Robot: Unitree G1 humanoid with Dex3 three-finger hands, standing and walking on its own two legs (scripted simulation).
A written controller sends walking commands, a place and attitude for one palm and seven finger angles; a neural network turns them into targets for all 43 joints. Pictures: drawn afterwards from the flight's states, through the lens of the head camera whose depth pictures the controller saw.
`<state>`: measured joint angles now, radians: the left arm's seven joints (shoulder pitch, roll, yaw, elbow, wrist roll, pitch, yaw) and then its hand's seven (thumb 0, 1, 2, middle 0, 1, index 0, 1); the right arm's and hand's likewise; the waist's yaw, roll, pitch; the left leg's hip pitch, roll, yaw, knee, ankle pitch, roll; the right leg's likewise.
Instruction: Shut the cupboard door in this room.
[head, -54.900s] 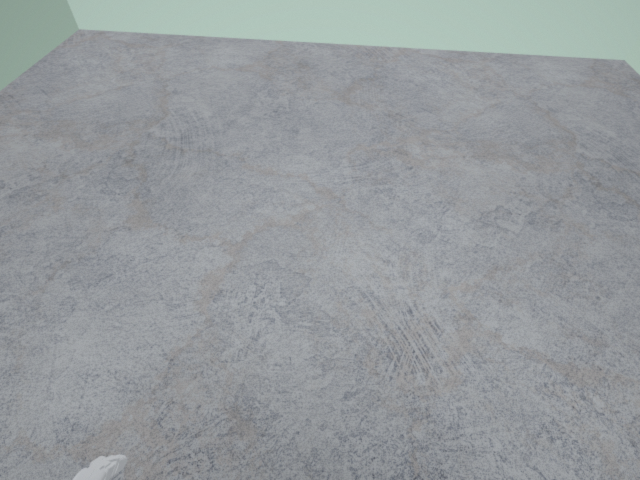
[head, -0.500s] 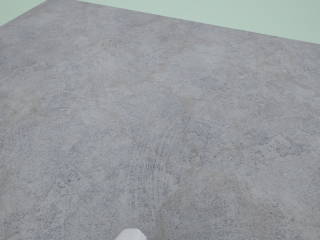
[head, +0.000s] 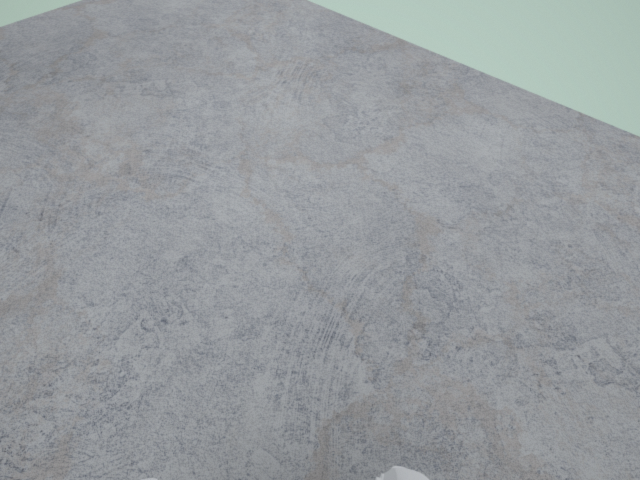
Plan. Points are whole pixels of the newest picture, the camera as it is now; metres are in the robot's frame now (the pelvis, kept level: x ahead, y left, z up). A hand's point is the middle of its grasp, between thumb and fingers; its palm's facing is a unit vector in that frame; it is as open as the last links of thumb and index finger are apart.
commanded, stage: turn or walk to find it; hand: left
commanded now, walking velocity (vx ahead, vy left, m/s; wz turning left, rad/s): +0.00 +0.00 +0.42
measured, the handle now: out of the picture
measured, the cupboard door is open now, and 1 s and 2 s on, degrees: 50 50 50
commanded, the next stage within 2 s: none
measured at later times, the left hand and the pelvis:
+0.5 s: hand out of the picture +0.01 +0.16 -0.16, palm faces +0.27 -0.93 -0.26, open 7.4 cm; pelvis +0.01 -0.04 +0.00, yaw +14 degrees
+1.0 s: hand out of the picture +0.03 +0.17 -0.16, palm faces +0.43 -0.86 -0.29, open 7.4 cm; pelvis +0.03 -0.06 -0.01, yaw +26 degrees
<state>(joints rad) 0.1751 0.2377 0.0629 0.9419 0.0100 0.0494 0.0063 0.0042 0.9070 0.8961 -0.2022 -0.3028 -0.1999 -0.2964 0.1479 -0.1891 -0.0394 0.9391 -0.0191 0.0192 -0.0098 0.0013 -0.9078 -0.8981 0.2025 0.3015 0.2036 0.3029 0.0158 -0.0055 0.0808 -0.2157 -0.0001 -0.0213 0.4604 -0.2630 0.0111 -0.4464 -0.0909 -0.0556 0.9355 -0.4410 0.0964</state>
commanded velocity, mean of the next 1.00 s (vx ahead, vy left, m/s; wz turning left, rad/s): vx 0.00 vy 0.00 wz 0.42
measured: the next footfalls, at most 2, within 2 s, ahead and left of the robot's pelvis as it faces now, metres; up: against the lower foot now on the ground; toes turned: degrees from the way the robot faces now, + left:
right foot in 0.12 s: +0.05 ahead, -0.13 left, +0.00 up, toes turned -3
left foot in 0.58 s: +0.00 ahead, +0.10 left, +0.00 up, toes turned +21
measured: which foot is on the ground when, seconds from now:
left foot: down 0.00-0.12, up 0.14-0.56, down 0.58-0.96, up 0.98-1.00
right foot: up 0.00-0.10, down 0.12-0.58, up 0.60-0.94, down 0.96-1.00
